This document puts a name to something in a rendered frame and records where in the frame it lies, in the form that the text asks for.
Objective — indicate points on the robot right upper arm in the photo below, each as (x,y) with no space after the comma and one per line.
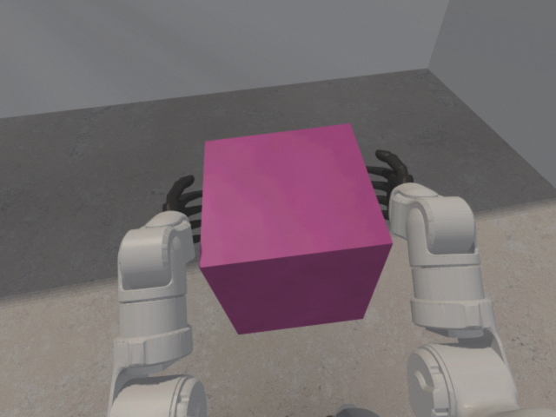
(466,379)

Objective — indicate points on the robot right hand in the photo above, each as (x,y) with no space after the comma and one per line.
(395,177)

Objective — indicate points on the robot left upper arm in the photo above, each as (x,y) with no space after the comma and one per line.
(180,395)

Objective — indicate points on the left robot forearm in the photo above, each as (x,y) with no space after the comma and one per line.
(152,283)

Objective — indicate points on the robot right shin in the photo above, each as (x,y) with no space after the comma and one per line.
(346,406)

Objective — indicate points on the right robot forearm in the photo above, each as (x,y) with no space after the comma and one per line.
(441,239)

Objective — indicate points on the robot left hand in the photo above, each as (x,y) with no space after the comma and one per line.
(176,202)

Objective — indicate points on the carton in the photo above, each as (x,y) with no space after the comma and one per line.
(292,233)

